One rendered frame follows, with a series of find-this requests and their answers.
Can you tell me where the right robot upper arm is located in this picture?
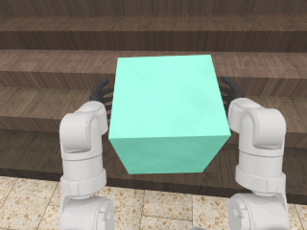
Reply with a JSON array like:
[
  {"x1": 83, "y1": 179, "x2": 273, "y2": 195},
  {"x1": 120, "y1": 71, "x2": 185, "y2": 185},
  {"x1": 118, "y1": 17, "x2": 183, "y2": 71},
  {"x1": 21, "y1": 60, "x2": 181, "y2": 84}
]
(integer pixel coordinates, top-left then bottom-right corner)
[{"x1": 227, "y1": 193, "x2": 290, "y2": 230}]

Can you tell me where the right robot hand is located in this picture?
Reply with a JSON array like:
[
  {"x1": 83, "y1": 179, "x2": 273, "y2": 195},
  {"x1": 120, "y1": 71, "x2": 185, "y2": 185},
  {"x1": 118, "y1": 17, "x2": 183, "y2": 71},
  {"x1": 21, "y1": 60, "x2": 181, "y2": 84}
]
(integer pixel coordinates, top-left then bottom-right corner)
[{"x1": 219, "y1": 76, "x2": 245, "y2": 119}]

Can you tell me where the carton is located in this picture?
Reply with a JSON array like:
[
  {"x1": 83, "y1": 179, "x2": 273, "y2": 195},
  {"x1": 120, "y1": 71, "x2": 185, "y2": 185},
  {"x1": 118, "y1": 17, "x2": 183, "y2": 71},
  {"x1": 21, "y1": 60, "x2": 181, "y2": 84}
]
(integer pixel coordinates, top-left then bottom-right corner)
[{"x1": 108, "y1": 55, "x2": 231, "y2": 174}]

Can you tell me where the robot right forearm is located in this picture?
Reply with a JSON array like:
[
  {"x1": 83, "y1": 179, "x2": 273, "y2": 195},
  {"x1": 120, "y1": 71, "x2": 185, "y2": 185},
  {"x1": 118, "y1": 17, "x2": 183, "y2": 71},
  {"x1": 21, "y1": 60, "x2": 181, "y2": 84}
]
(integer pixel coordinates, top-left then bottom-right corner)
[{"x1": 227, "y1": 98, "x2": 290, "y2": 228}]

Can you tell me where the left robot upper arm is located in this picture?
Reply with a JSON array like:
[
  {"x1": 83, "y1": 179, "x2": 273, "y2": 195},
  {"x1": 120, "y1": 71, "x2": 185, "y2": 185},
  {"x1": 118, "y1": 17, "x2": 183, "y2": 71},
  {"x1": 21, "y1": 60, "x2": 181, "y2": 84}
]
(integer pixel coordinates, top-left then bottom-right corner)
[{"x1": 59, "y1": 195, "x2": 115, "y2": 230}]

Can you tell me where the left robot hand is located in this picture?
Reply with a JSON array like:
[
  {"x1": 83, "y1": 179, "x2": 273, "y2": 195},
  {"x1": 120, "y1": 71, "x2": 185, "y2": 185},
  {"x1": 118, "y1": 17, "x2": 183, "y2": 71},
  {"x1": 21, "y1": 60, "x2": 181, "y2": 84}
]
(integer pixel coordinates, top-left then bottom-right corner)
[{"x1": 89, "y1": 78, "x2": 114, "y2": 120}]

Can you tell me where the robot left forearm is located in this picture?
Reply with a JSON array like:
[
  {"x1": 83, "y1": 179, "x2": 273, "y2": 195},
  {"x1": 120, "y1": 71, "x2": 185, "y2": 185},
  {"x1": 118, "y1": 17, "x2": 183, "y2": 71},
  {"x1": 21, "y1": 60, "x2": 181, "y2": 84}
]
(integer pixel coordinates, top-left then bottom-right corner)
[{"x1": 59, "y1": 101, "x2": 108, "y2": 230}]

